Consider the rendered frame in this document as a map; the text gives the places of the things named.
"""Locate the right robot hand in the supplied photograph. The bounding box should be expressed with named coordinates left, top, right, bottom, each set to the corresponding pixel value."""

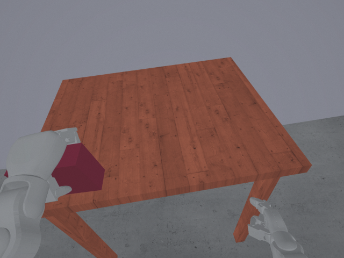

left=248, top=197, right=288, bottom=244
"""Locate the right robot forearm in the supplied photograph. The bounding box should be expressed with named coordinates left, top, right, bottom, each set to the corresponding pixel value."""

left=270, top=231, right=308, bottom=258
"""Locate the table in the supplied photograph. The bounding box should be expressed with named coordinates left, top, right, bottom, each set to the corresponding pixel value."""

left=41, top=57, right=312, bottom=258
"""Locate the left robot forearm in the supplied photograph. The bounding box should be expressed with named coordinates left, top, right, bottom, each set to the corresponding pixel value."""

left=0, top=175, right=49, bottom=258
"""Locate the left robot hand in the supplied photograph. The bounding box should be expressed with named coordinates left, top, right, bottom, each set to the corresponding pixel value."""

left=6, top=127, right=81, bottom=203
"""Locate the sponge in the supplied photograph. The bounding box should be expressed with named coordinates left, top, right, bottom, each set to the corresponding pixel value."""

left=4, top=143, right=105, bottom=195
